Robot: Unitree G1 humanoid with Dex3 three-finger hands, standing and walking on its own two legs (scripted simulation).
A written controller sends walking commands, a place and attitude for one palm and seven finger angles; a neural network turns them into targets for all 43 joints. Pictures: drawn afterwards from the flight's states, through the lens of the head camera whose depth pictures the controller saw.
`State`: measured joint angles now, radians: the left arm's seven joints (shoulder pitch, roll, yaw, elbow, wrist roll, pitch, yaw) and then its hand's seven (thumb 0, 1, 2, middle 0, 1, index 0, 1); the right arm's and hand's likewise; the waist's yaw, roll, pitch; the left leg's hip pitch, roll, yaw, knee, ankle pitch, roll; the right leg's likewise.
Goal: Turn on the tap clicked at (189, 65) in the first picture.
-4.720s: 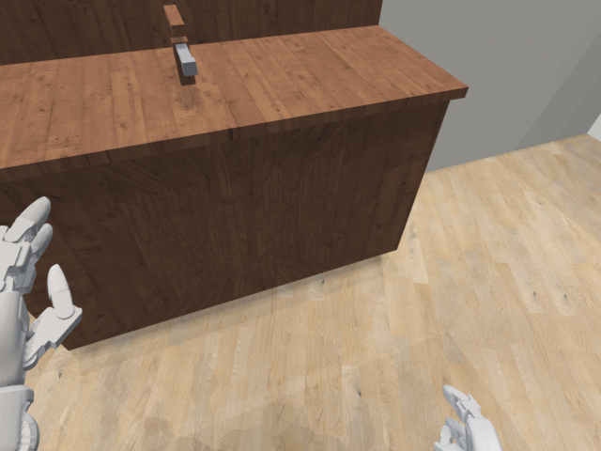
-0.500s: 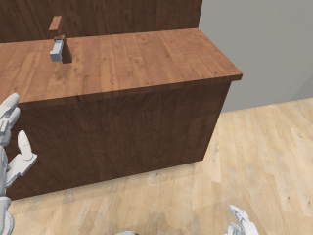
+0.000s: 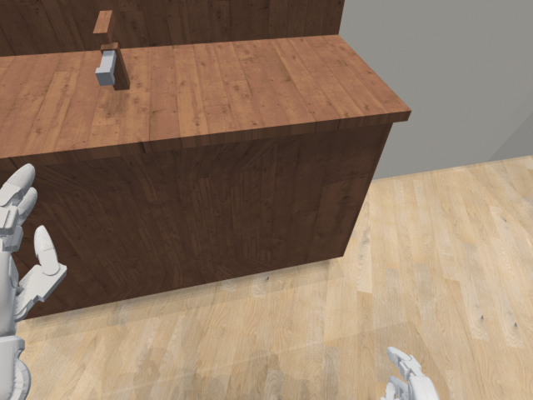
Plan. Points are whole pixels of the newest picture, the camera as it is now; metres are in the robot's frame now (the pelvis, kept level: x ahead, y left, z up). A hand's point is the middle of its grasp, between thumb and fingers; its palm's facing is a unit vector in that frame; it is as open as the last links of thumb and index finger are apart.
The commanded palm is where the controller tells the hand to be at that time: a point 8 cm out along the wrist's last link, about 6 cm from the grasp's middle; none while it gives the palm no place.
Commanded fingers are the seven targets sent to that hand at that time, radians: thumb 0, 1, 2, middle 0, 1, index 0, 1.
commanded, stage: come to a stop and stand still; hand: left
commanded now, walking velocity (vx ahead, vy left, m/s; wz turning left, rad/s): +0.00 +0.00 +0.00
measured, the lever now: (105, 76) +0.67 +0.39 +0.14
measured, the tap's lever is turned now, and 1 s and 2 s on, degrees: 0 0 0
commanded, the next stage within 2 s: look again from close up in 0.14 s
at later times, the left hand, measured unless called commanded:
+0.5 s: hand (65, 245) +0.25 +0.26 +0.15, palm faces +0.29 -0.87 -0.39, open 7.4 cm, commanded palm +0.19 +0.30 +0.18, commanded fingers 0.00 0.90 0.90 -0.20 -0.30 -0.20 -0.30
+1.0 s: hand (93, 188) +0.33 +0.27 +0.16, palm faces +0.37 -0.86 -0.34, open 7.4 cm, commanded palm +0.27 +0.30 +0.18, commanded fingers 0.00 0.90 0.90 -0.20 -0.30 -0.20 -0.30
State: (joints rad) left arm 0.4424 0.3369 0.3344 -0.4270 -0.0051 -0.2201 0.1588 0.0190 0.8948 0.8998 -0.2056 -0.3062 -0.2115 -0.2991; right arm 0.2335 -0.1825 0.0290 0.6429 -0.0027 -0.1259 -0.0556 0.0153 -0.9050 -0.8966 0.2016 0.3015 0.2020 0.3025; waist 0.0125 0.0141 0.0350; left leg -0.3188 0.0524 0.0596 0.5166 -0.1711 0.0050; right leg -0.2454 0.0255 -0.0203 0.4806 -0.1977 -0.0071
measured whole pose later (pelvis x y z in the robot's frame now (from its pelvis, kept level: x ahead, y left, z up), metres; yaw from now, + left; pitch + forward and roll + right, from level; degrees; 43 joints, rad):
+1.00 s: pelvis +0.10 +0.03 -0.01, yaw -4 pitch +0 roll -1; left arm 0.37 0.35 0.36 -0.44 -0.03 -0.22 0.12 0.02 0.89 0.90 -0.21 -0.31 -0.21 -0.30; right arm 0.19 -0.19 0.03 0.56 0.00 -0.10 -0.02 0.02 -0.90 -0.90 0.20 0.30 0.20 0.30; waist 0.02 -0.01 0.01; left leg -0.28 0.02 0.09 0.68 -0.41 0.05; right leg -0.22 0.01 0.05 0.61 -0.40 0.02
